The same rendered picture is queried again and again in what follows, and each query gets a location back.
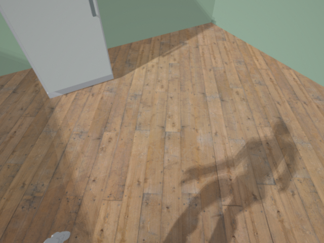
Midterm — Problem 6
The robot left hand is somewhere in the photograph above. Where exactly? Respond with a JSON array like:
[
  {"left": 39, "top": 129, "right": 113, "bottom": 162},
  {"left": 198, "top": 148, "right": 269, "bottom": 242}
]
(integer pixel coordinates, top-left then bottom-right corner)
[{"left": 44, "top": 231, "right": 70, "bottom": 243}]

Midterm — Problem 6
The fridge door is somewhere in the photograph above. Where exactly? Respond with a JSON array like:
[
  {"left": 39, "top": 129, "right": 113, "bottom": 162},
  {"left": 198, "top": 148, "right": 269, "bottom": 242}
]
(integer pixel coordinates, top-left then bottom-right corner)
[{"left": 0, "top": 0, "right": 112, "bottom": 93}]

